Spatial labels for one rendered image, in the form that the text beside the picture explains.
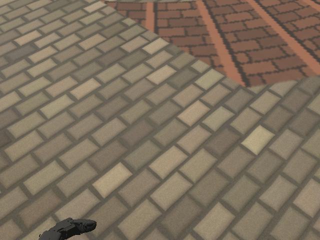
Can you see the robot left hand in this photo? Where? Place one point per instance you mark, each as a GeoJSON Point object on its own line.
{"type": "Point", "coordinates": [67, 228]}

